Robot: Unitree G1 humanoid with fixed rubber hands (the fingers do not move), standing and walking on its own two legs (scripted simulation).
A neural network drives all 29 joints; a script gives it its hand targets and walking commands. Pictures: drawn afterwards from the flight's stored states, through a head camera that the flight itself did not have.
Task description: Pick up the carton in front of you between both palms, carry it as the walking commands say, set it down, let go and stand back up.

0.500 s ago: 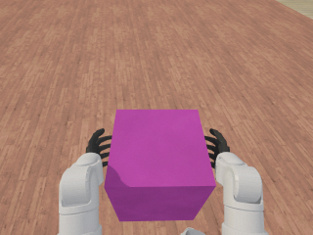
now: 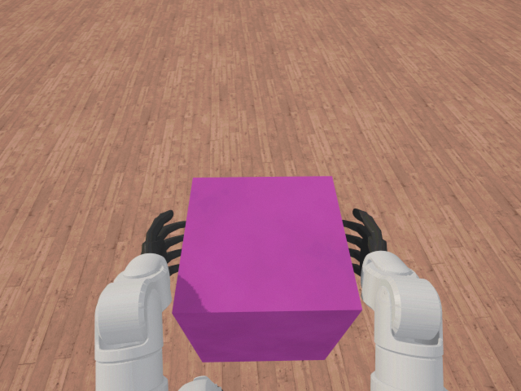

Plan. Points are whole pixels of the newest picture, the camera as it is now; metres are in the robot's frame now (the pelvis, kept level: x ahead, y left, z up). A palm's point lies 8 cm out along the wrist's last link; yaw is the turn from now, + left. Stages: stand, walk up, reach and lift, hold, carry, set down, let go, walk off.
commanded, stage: carry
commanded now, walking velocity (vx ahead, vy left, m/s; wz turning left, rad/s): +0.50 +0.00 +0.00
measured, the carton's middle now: (263, 275) +0.28 +0.00 +0.02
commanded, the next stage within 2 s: none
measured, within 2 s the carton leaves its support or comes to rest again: neither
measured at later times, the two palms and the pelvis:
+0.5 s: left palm (174, 128) +0.59 +0.18 +0.09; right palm (317, 127) +0.58 -0.12 +0.09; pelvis +0.32 +0.04 +0.00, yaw -2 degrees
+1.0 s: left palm (207, 59) +0.90 +0.14 +0.09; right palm (315, 60) +0.90 -0.16 +0.08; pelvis +0.63 +0.00 +0.00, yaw +0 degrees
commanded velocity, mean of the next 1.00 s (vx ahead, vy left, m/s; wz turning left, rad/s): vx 0.38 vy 0.00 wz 0.00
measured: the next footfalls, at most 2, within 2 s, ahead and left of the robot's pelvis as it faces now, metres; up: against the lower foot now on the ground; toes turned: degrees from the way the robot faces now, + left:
left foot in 0.12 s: +0.27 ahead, +0.13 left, +0.00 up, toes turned +10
right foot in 0.64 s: +0.61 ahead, -0.09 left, +0.00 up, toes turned -12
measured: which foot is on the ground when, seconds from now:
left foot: up 0.00-0.10, down 0.12-0.68, up 0.70-1.00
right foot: down 0.00-0.12, up 0.14-0.62, down 0.64-1.00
